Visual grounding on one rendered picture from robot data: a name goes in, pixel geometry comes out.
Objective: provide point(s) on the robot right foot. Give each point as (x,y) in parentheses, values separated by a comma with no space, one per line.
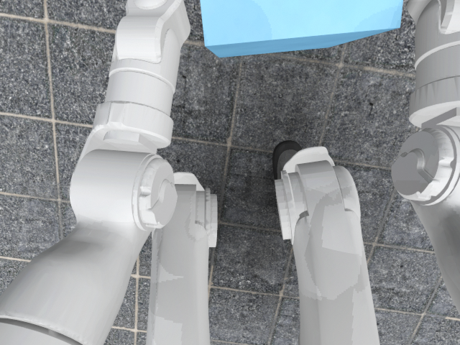
(282,153)

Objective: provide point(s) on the robot left forearm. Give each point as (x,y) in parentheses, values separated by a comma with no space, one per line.
(142,79)

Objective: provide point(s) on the left robot upper arm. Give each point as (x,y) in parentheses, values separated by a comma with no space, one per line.
(71,293)

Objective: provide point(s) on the carton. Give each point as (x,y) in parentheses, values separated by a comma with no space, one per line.
(251,27)

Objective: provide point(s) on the robot right thigh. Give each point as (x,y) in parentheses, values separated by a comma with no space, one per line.
(336,305)

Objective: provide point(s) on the robot right forearm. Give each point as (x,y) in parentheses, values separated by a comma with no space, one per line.
(436,99)

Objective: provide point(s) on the right robot upper arm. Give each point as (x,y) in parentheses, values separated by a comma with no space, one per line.
(427,172)

